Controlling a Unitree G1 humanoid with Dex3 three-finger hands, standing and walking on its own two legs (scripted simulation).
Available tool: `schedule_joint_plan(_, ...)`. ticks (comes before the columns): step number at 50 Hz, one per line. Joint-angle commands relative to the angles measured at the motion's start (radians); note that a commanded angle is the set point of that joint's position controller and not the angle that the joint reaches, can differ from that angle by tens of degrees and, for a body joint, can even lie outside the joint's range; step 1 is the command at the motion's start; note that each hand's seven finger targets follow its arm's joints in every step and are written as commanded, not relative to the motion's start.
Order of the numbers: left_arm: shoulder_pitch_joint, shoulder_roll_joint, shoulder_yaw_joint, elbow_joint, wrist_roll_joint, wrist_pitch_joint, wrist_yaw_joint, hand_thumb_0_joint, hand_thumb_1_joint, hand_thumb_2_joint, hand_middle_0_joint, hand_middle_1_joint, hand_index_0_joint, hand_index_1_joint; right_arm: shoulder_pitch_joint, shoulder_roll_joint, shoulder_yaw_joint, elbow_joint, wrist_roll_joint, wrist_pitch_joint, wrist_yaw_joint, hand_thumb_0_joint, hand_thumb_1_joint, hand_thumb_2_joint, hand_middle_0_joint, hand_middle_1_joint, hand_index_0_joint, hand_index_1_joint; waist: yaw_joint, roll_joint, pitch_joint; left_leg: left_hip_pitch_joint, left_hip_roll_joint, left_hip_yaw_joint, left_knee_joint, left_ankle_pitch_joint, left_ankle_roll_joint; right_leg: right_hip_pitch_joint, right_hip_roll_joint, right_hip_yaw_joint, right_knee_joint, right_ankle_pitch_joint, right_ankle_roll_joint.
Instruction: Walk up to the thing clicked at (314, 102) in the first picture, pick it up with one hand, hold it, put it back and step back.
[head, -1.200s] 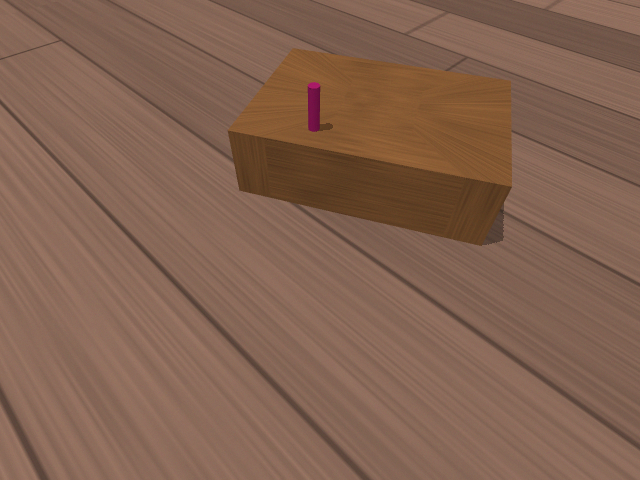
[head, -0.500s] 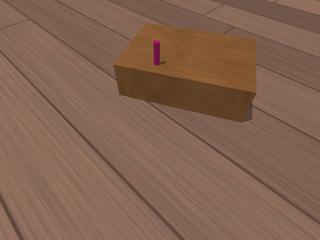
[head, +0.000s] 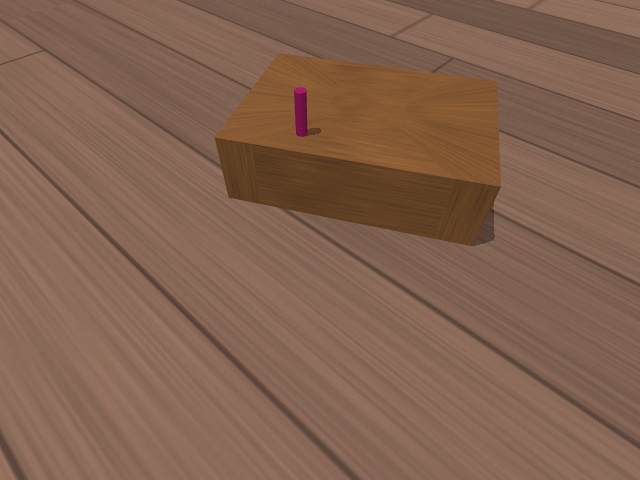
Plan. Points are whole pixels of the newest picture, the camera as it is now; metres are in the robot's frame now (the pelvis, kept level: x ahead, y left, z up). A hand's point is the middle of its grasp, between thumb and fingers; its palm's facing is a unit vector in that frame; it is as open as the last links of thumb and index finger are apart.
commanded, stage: walk up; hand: left
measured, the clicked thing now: (301, 112) +1.41 +0.08 -0.36
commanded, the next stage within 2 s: none
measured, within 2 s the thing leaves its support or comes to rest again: neither
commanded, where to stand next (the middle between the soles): +0.93 +0.01 m, yaw -15 degrees
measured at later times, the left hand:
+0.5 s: hand (180, 427) +0.21 +0.21 -0.14, palm faces -0.12 -0.91 -0.39, open 7.4 cm
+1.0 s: hand (214, 240) +0.57 +0.23 -0.14, palm faces -0.27 -0.88 -0.39, open 7.4 cm
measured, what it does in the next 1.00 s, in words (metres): walks ahead: right foot, then left foot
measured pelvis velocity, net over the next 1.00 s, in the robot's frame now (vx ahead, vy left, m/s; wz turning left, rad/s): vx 0.41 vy -0.02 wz -0.22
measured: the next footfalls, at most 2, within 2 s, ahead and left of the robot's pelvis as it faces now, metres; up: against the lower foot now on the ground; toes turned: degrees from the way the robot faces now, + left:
right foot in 0.20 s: +0.14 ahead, -0.18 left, +0.00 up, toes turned -8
left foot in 0.64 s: +0.43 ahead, +0.08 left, +0.00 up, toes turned -4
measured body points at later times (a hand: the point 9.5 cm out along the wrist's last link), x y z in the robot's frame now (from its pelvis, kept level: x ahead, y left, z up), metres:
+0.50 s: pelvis +0.16 -0.06 -0.01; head +0.17 -0.08 +0.44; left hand +0.22 +0.26 -0.11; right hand +0.21 -0.39 -0.13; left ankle +0.28 +0.08 -0.70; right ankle +0.10 -0.17 -0.74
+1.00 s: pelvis +0.41 -0.02 -0.01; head +0.44 -0.03 +0.44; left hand +0.59 +0.27 -0.11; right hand +0.37 -0.34 -0.12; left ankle +0.39 +0.08 -0.74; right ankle +0.49 -0.18 -0.71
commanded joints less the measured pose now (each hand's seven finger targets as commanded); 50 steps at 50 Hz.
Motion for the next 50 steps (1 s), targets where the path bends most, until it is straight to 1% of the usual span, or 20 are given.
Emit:
schedule_joint_plan(1,-0.183,0.226,0.066,-0.173,0.015,-0.039,-0.004,0.000,0.900,0.900,-0.200,-0.300,-0.200,-0.300,0.087,-0.352,-0.113,-0.088,-0.008,-0.036,-0.007,0.000,-0.900,-0.900,0.200,0.300,0.200,0.300,-0.107,0.144,0.123,0.139,0.440,-0.473,-0.312,-0.359,0.238,-0.542,-0.060,0.020,0.362,-0.118,-0.009)
schedule_joint_plan(7,0.010,0.231,0.071,-0.158,-0.005,-0.053,-0.042,0.000,0.900,0.900,-0.200,-0.300,-0.200,-0.300,-0.074,-0.316,-0.106,-0.190,-0.014,-0.043,0.014,0.000,-0.900,-0.900,0.200,0.300,0.200,0.300,0.010,0.181,0.053,0.014,0.277,-0.147,-0.208,-0.130,0.151,-0.218,-0.088,-0.032,0.169,-0.013,0.004)
schedule_joint_plan(10,0.310,0.292,0.117,-0.062,-0.002,-0.064,-0.014,0.000,0.900,0.900,-0.200,-0.300,-0.200,-0.300,-0.100,-0.257,-0.087,-0.221,-0.011,-0.026,0.021,0.000,-0.900,-0.900,0.200,0.300,0.200,0.300,0.151,-0.072,-0.092,-0.210,0.110,0.080,0.319,-0.015,0.074,0.271,0.004,-0.097,-0.014,0.182,0.015)
schedule_joint_plan(11,0.400,0.384,0.145,-0.053,0.009,-0.071,0.007,0.000,0.900,0.900,-0.200,-0.300,-0.200,-0.300,-0.062,-0.172,-0.058,-0.238,-0.002,-0.023,0.024,0.000,-0.900,-0.900,0.200,0.300,0.200,0.300,0.189,-0.335,-0.073,-0.485,-0.005,0.094,0.577,-0.238,0.028,0.396,-0.114,0.178,-0.131,-0.062,-0.028)
schedule_joint_plan(12,0.310,0.415,0.145,-0.122,0.013,-0.079,0.016,0.000,0.900,0.900,-0.200,-0.300,-0.200,-0.300,-0.014,-0.167,-0.049,-0.247,0.006,-0.010,0.024,0.000,-0.900,-0.900,0.200,0.300,0.200,0.300,0.124,-0.323,-0.062,-0.590,-0.036,-0.017,0.719,-0.258,-0.012,0.336,-0.313,0.583,-0.321,-0.381,-0.100)
schedule_joint_plan(13,0.205,0.426,0.133,-0.163,0.001,-0.076,0.012,0.000,0.900,0.900,-0.200,-0.300,-0.200,-0.300,-0.002,-0.253,-0.072,-0.231,0.002,-0.001,0.019,0.000,-0.900,-0.900,0.200,0.300,0.200,0.300,0.082,-0.181,-0.006,-0.513,0.029,-0.093,0.725,-0.194,-0.019,0.166,-0.394,0.713,-0.386,-0.513,-0.185)
schedule_joint_plan(14,0.140,0.431,0.132,-0.193,-0.007,-0.079,0.010,0.000,0.900,0.900,-0.200,-0.300,-0.200,-0.300,-0.018,-0.295,-0.084,-0.224,0.002,-0.007,0.020,0.000,-0.900,-0.900,0.200,0.300,0.200,0.300,0.060,-0.133,0.067,-0.532,0.076,-0.114,0.734,-0.143,-0.013,0.108,-0.396,0.693,-0.369,-0.447,-0.237)
schedule_joint_plan(17,0.104,0.336,0.105,-0.200,-0.031,-0.092,0.020,0.000,0.900,0.900,-0.200,-0.300,-0.200,-0.300,0.053,-0.275,-0.075,-0.182,0.018,-0.009,0.029,0.000,-0.900,-0.900,0.200,0.300,0.200,0.300,0.014,-0.065,0.103,-0.475,0.123,-0.131,0.659,0.017,0.003,0.052,-0.264,0.367,-0.300,-0.100,-0.165)
schedule_joint_plan(20,0.108,0.318,0.094,-0.212,-0.032,-0.105,0.021,0.000,0.900,0.900,-0.200,-0.300,-0.200,-0.300,0.085,-0.257,-0.082,-0.196,0.010,-0.001,0.045,0.000,-0.900,-0.900,0.200,0.300,0.200,0.300,0.005,-0.080,0.127,-0.414,0.133,-0.099,0.547,0.089,-0.023,-0.033,-0.218,0.223,-0.294,0.029,-0.177)
schedule_joint_plan(24,0.127,0.347,0.103,-0.241,-0.024,-0.113,0.023,0.000,0.900,0.900,-0.200,-0.300,-0.200,-0.300,-0.015,-0.251,-0.090,-0.265,0.003,-0.001,0.065,0.000,-0.900,-0.900,0.200,0.300,0.200,0.300,0.027,-0.092,0.131,-0.405,0.142,-0.079,0.341,0.144,-0.045,-0.035,-0.198,0.164,-0.284,0.048,-0.175)
schedule_joint_plan(29,0.160,0.355,0.099,-0.244,-0.022,-0.110,0.030,0.000,0.900,0.900,-0.200,-0.300,-0.200,-0.300,-0.066,-0.233,-0.100,-0.303,0.006,-0.016,0.070,0.000,-0.900,-0.900,0.200,0.300,0.200,0.300,0.030,-0.093,0.077,-0.213,0.108,-0.007,0.203,0.247,-0.010,-0.051,-0.205,0.095,-0.168,0.382,-0.140)
schedule_joint_plan(32,0.132,0.336,0.091,-0.268,-0.019,-0.106,0.039,0.000,0.900,0.900,-0.200,-0.300,-0.200,-0.300,0.186,-0.271,-0.131,-0.240,-0.004,-0.023,0.057,0.000,-0.900,-0.900,0.200,0.300,0.200,0.300,-0.104,0.028,-0.067,0.098,0.044,0.023,0.116,0.198,0.034,-0.070,-0.140,0.029,0.211,0.564,-0.094)
schedule_joint_plan(33,0.178,0.270,0.071,-0.275,-0.024,-0.101,0.043,0.000,0.900,0.900,-0.200,-0.300,-0.200,-0.300,0.333,-0.335,-0.156,-0.214,-0.021,-0.031,0.046,0.000,-0.900,-0.900,0.200,0.300,0.200,0.300,-0.171,0.182,-0.148,0.296,0.115,-0.105,0.066,0.055,0.089,-0.229,-0.067,-0.007,0.534,0.466,-0.053)
schedule_joint_plan(34,0.260,0.175,0.044,-0.278,-0.047,-0.099,0.043,0.000,0.900,0.900,-0.200,-0.300,-0.200,-0.300,0.354,-0.403,-0.170,-0.232,-0.018,-0.045,0.034,0.000,-0.900,-0.900,0.200,0.300,0.200,0.300,-0.136,0.416,-0.185,0.436,0.361,-0.534,-0.035,0.033,0.150,-0.470,0.108,-0.006,0.735,-0.107,-0.014)
schedule_joint_plan(35,0.251,0.270,0.064,-0.256,-0.045,-0.092,0.061,0.000,0.900,0.900,-0.200,-0.300,-0.200,-0.300,0.299,-0.404,-0.171,-0.245,0.021,-0.040,0.031,0.000,-0.900,-0.900,0.200,0.300,0.200,0.300,-0.116,0.306,-0.203,0.404,0.432,-0.683,-0.112,-0.021,0.229,-0.504,0.065,0.065,0.800,-0.165,-0.049)
schedule_joint_plan(36,0.209,0.301,0.058,-0.252,-0.035,-0.091,0.064,0.000,0.900,0.900,-0.200,-0.300,-0.200,-0.300,0.228,-0.382,-0.167,-0.270,0.035,-0.032,0.026,0.000,-0.900,-0.900,0.200,0.300,0.200,0.300,-0.094,0.235,-0.121,0.254,0.436,-0.622,-0.138,-0.077,0.239,-0.501,0.013,0.083,0.847,-0.126,-0.051)
schedule_joint_plan(38,0.196,0.298,0.060,-0.237,-0.050,-0.094,0.044,0.000,0.900,0.900,-0.200,-0.300,-0.200,-0.300,0.121,-0.300,-0.125,-0.306,0.035,-0.033,0.016,0.000,-0.900,-0.900,0.200,0.300,0.200,0.300,-0.038,0.139,-0.008,0.046,0.314,-0.326,-0.137,0.105,0.156,-0.406,-0.023,0.097,0.758,0.000,-0.043)
schedule_joint_plan(39,0.212,0.284,0.062,-0.227,-0.055,-0.089,0.034,0.000,0.900,0.900,-0.200,-0.300,-0.200,-0.300,0.109,-0.284,-0.113,-0.307,0.035,-0.040,0.014,0.000,-0.900,-0.900,0.200,0.300,0.200,0.300,-0.023,0.146,0.023,-0.003,0.287,-0.240,-0.139,0.200,0.155,-0.389,-0.039,0.075,0.718,0.018,-0.040)
schedule_joint_plan(44,0.145,0.224,0.054,-0.265,-0.044,-0.082,0.012,0.000,0.900,0.900,-0.200,-0.300,-0.200,-0.300,0.157,-0.271,-0.096,-0.315,0.026,-0.059,0.012,0.000,-0.900,-0.900,0.200,0.300,0.200,0.300,-0.024,0.142,0.058,0.009,0.260,-0.084,-0.102,0.489,0.209,-0.378,-0.062,0.007,0.424,0.057,0.009)
schedule_joint_plan(50,0.105,0.226,0.071,-0.275,-0.029,-0.086,0.007,0.000,0.900,0.900,-0.200,-0.300,-0.200,-0.300,0.130,-0.286,-0.097,-0.359,0.018,-0.044,0.022,0.000,-0.900,-0.900,0.200,0.300,0.200,0.300,-0.015,0.149,0.029,-0.091,0.232,-0.028,-0.033,0.376,0.176,-0.164,-0.039,-0.095,0.169,0.228,-0.013)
